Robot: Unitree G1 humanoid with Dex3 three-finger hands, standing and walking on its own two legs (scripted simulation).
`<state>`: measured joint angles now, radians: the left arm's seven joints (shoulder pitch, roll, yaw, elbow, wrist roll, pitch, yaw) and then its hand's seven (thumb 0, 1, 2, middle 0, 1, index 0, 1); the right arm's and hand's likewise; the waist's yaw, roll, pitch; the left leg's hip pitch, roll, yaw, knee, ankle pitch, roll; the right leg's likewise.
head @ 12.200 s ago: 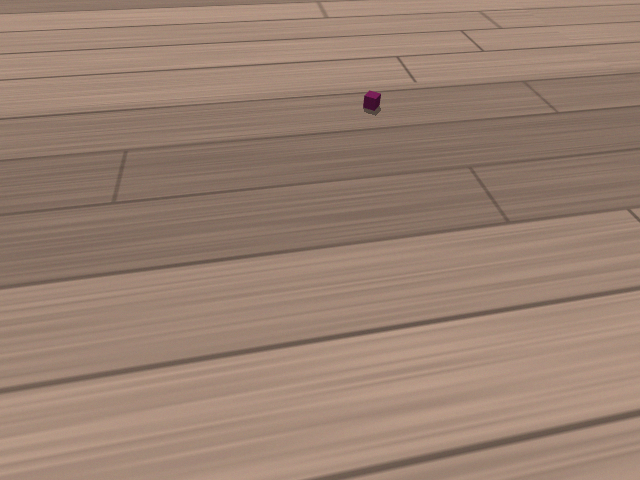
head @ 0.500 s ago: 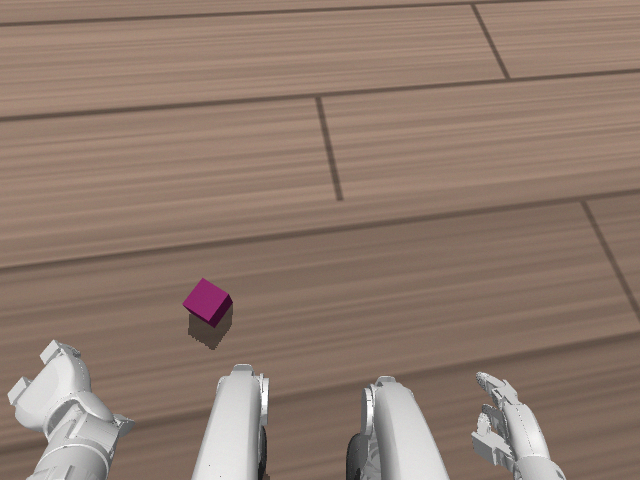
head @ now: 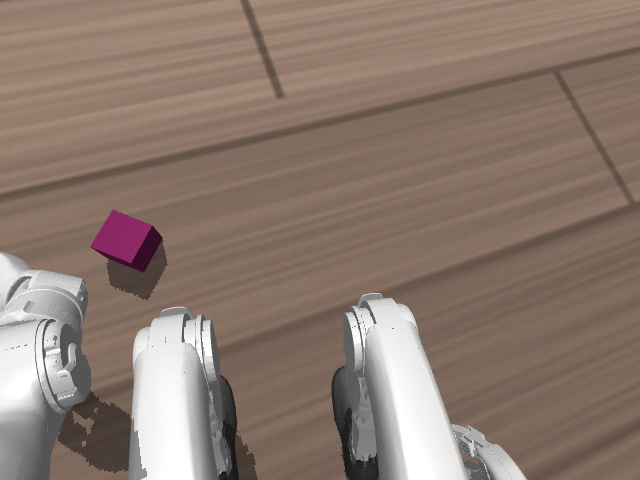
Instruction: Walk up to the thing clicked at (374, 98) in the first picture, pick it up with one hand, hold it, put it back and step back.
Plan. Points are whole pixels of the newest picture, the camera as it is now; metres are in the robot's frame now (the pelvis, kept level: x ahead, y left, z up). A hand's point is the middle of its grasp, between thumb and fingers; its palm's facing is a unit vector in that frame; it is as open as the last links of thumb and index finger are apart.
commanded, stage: rise first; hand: left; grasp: from above
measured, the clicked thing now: (128, 242) +0.49 +0.30 -0.35
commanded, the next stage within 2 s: none
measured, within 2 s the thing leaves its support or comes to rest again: neither
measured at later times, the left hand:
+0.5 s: hand (67, 268) +0.41 +0.34 -0.21, palm faces -0.06 -0.44 -0.89, open 14.0 cm
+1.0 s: hand (75, 255) +0.44 +0.34 -0.23, palm faces -0.05 -0.45 -0.89, open 14.1 cm
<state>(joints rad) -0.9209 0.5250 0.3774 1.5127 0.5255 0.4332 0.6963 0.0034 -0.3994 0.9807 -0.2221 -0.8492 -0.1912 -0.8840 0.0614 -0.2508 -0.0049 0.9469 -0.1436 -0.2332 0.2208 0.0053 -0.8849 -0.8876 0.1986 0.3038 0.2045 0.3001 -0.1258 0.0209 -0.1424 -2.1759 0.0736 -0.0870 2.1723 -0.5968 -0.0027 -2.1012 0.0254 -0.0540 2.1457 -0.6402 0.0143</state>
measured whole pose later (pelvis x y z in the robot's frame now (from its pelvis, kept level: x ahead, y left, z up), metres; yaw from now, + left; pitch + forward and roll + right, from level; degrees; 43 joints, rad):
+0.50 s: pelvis +0.01 +0.00 -0.06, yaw -2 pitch +33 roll -5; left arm -1.07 0.71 0.50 1.65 0.66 0.40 0.64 0.00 -0.51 1.04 -0.09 -1.01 -0.08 -1.03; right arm 0.11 -0.32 0.03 0.90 -0.15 -0.27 0.29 0.00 -0.89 -0.89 0.19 0.30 0.20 0.30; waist -0.19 0.01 -0.02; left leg -2.31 0.08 -0.13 2.36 -0.64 -0.02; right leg -2.24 0.04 -0.08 2.32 -0.67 0.00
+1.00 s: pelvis +0.01 +0.00 -0.07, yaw -4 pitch +32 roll -8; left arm -1.12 0.79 0.52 1.66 0.66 0.43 0.66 0.00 -0.54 1.05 -0.10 -0.99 -0.07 -1.02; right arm 0.12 -0.33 0.08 0.89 -0.17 -0.27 0.33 0.00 -0.90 -0.89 0.19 0.30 0.20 0.30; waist -0.23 -0.01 0.04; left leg -2.34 0.08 -0.17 2.42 -0.66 -0.01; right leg -2.24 0.05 -0.11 2.35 -0.68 0.01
